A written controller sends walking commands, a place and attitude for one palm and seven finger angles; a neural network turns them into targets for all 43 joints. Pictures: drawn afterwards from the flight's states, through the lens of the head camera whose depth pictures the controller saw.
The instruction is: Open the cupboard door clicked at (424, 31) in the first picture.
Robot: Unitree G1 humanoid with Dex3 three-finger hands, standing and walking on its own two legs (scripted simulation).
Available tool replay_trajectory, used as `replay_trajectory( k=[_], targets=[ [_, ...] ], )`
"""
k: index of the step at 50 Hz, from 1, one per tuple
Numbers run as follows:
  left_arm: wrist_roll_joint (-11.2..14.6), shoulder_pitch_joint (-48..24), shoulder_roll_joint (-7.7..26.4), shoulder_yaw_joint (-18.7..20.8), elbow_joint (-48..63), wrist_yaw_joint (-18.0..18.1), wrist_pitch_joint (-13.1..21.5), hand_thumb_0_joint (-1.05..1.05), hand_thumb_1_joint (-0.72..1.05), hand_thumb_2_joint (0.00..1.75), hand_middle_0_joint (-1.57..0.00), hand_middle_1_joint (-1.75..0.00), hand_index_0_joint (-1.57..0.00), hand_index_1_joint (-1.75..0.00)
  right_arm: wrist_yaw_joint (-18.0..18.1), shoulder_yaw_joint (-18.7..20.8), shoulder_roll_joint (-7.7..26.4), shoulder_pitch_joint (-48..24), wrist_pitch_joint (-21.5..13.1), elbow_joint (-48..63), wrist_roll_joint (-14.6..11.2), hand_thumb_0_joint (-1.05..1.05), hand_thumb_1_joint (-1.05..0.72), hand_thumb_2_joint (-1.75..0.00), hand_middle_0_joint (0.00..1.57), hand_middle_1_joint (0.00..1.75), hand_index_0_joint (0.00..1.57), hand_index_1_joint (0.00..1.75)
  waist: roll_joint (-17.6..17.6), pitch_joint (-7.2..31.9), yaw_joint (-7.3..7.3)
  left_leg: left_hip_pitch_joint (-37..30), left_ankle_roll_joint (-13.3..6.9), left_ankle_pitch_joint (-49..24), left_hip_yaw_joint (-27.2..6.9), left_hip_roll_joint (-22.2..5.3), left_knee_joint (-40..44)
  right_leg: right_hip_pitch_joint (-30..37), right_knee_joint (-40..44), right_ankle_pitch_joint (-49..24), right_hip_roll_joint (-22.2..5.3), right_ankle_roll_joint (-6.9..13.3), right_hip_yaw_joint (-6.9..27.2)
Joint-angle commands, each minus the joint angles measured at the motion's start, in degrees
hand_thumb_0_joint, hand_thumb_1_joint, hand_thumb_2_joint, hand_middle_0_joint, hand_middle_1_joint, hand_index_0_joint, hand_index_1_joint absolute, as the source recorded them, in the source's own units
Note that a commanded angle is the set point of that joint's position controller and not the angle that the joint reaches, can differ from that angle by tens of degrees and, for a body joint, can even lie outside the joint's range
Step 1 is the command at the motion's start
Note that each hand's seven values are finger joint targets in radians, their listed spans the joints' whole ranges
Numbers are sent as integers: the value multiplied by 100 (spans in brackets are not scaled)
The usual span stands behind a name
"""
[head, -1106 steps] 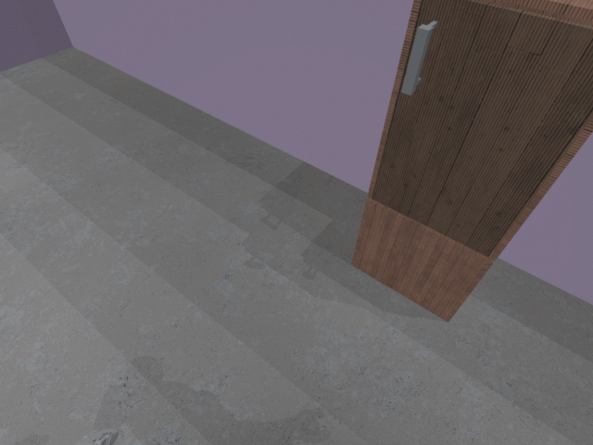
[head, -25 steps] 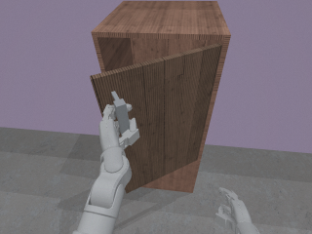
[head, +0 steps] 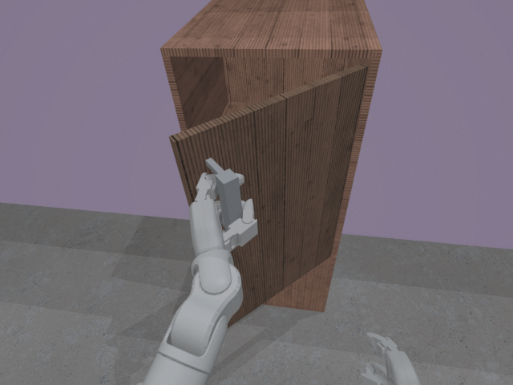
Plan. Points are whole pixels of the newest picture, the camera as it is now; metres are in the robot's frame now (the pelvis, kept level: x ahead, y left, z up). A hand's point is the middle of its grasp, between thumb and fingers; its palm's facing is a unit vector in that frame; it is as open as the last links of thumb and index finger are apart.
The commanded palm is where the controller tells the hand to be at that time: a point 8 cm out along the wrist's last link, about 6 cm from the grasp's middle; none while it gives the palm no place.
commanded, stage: open thumb and fingers to let go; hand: left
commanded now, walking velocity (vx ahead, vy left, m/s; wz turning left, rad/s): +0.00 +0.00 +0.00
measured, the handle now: (224, 202) +0.35 +0.08 +0.13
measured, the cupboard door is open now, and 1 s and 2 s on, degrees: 44 44 46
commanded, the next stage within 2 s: slide the hand sideways off the handle in 0.66 s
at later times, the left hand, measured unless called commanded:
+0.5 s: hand (242, 209) +0.33 +0.05 +0.14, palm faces +0.25 -0.97 -0.02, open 14.2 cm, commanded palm +0.28 +0.08 +0.14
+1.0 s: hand (240, 230) +0.30 +0.05 +0.14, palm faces -0.21 -0.98 -0.04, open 16.0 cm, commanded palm +0.27 +0.09 +0.14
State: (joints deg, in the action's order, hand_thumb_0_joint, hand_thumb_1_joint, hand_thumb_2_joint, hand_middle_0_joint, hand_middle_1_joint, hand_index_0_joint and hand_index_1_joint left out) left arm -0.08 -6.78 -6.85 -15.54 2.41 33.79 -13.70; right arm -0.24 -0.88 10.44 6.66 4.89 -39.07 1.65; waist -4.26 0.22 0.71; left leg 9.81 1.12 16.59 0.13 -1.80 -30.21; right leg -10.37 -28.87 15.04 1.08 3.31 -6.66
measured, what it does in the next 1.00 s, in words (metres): stands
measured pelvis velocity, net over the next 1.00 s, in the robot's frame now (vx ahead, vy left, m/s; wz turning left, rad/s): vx -0.01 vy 0.03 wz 0.00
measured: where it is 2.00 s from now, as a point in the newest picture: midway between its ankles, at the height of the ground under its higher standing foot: outside the picture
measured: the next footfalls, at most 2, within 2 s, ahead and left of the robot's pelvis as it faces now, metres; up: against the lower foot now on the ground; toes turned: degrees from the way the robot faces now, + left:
none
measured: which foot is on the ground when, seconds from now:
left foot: down 0.00-1.00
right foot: down 0.00-1.00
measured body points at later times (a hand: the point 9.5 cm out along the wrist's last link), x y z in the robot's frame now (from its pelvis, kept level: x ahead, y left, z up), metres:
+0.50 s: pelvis -0.01 +0.03 +0.00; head -0.03 +0.01 +0.45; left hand +0.31 +0.10 +0.15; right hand +0.17 -0.17 -0.10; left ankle +0.00 +0.13 -0.73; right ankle +0.01 -0.08 -0.73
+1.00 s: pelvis -0.01 +0.03 +0.00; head -0.04 +0.01 +0.45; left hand +0.30 +0.10 +0.14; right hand +0.18 -0.18 -0.09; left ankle +0.00 +0.13 -0.73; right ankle +0.01 -0.08 -0.73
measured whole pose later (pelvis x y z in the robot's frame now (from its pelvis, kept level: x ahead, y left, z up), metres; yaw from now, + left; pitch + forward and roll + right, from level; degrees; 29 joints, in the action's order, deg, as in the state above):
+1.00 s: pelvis -0.01 +0.03 +0.00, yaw +0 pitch -5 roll +0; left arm 7.2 -14.1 1.5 -14.5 -7.2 4.1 -7.9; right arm 1.9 -3.4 11.3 8.4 4.9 -34.9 -1.4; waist -3.0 -0.1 1.5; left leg 10.5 -1.1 15.9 0.9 0.9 -31.0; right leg -11.6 -30.9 14.7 -1.7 1.3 -5.8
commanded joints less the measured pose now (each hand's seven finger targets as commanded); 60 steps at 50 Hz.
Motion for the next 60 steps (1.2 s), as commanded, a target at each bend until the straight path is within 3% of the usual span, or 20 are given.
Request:
replay_trajectory(
  k=[1,6,10,12,14,19,22,24,32,38,39,40,41,43,44,46,49,54,56,60],
  targets=[
    [-222,-2031,-566,99,1125,-5,561,0,27,63,-35,-128,-35,-128,38,101,301,-999,-350,1025,-10,0,-90,-90,20,30,20,30,1064,1036,97,-207,-225,-936,-22,276,215,156,920,-459,-371,-202,669],
    [-246,-2588,-603,63,648,-97,549,0,-8,48,-33,-124,-33,-124,93,80,303,-1003,-300,966,-50,0,-90,-90,20,30,20,30,940,883,21,-232,-221,-726,-43,280,312,11,1041,-83,-363,-173,653],
    [-194,-2772,-660,140,275,-53,536,0,-36,36,-31,-122,-31,-122,115,61,285,-996,-282,930,-57,0,-90,-90,20,30,20,30,851,903,64,-225,-201,-641,-77,275,423,17,993,3,-322,-141,567],
    [-184,-3015,-661,173,179,-10,544,0,-50,30,-30,-120,-30,-120,134,64,283,-1001,-273,910,-56,0,-90,-90,20,30,20,30,1015,939,54,-214,-199,-641,-102,268,450,49,980,25,-310,-136,547],
    [-212,-2981,-705,179,-14,12,534,0,-50,30,-30,-120,-30,-120,129,73,290,-986,-255,882,-51,0,-90,-90,20,30,20,30,939,930,78,-221,-185,-691,-113,244,500,47,914,-77,-282,-115,484],
    [-279,-2946,-1035,-69,-79,71,541,0,-50,30,-26,-95,-26,-95,32,106,294,-923,-227,887,-56,0,-90,-90,20,30,20,30,793,1037,73,-252,-118,-908,-177,145,523,21,608,-414,-204,-50,304],
    [-277,-3042,-1018,-64,109,131,559,0,-50,30,-23,-80,-23,-80,-9,126,306,-900,-226,916,-39,0,-90,-90,20,30,20,30,866,1224,72,-284,-113,-1041,-160,119,498,81,499,-536,-174,-50,270],
    [-324,-2925,-1110,-188,155,149,541,0,-50,30,-22,-70,-22,-70,-49,126,300,-920,-189,891,-42,0,-90,-90,20,30,20,30,651,1168,82,-272,-68,-1149,-195,86,488,52,414,-627,-165,-15,240],
    [-297,-2672,-1172,-280,556,219,434,0,-50,30,-15,-30,-15,-30,-177,135,300,-980,-171,940,-36,0,-90,-90,20,30,20,30,813,1188,100,-194,-70,-1174,-199,61,358,1,323,-611,-144,-23,210],
    [-269,-2951,-1040,-112,348,287,350,0,-50,30,-15,-30,-15,-30,-113,100,290,-1083,-145,870,-42,0,-90,-90,20,30,20,30,907,1034,86,-122,-107,-801,-172,142,326,-112,545,-124,-189,-45,316],
    [-713,-2564,-615,-1325,290,-1075,594,0,-50,30,-15,-30,-15,-30,-109,86,514,-479,-30,896,-29,0,-90,-90,20,30,20,30,1362,516,-427,-255,-260,-999,-215,177,446,-318,388,-719,-159,-62,471],
    [-487,-3191,-104,-845,671,-1759,900,0,-50,30,-15,-30,-15,-30,-3,93,506,-522,18,1070,-118,0,-90,-90,20,30,20,30,889,1176,-281,-346,-274,-1143,-156,210,403,-68,235,-1061,-172,-25,454],
    [-367,-3351,75,-830,734,-2275,1072,0,-50,30,-15,-30,-15,-30,96,52,493,-542,10,1202,-131,0,-90,-90,20,30,20,30,637,1424,-274,-506,-303,-1227,-142,237,343,54,164,-1262,-185,-14,453],
    [41,-3270,279,-636,562,-3102,1189,0,-50,30,-15,-30,-15,-30,224,-32,482,-607,-75,1341,-223,0,-90,-90,20,30,20,30,499,1456,-271,-544,-313,-1063,-141,278,311,47,207,-1179,-190,-14,408],
    [307,-3200,178,-519,450,-3276,1143,0,-50,30,-15,-30,-15,-30,257,-70,471,-632,-129,1385,-272,0,-90,-90,20,30,20,30,307,1313,-253,-509,-273,-928,-192,269,365,-39,235,-977,-171,-10,367],
    [747,-3005,33,-236,261,-3293,1008,0,-50,30,-15,-30,-15,-30,271,-129,475,-751,-277,1417,-334,0,-90,-90,20,30,20,30,662,967,-171,-280,-222,-521,-292,231,487,-184,330,-444,-113,-58,269],
    [950,-2460,172,202,430,-3012,938,0,-50,30,-15,-30,-15,-30,190,-114,498,-784,-448,1483,-330,0,-90,-90,20,30,20,30,917,980,56,-152,-188,-485,-293,203,557,-83,333,-256,-97,-90,229],
    [486,-1842,533,304,1023,-2726,1063,0,-50,30,-15,-30,-15,-30,27,-67,512,-709,-391,1627,-272,0,-90,-90,20,30,20,30,901,931,125,-90,-218,-656,-147,173,524,1,372,-383,-121,-84,350],
    [429,-1743,691,392,1287,-2711,1053,0,-50,30,-15,-30,-15,-30,21,-85,493,-789,-330,1707,-271,0,-90,-90,20,30,20,30,706,896,147,-100,-228,-561,-73,194,542,27,447,-308,-133,-87,422],
    [409,-1373,972,627,1494,-2720,933,0,-50,30,-15,-30,-15,-30,92,-118,464,-882,-243,1793,-267,0,-90,-90,20,30,20,30,769,724,181,-76,-266,-402,9,218,551,54,722,-32,-176,-131,564]
  ],
)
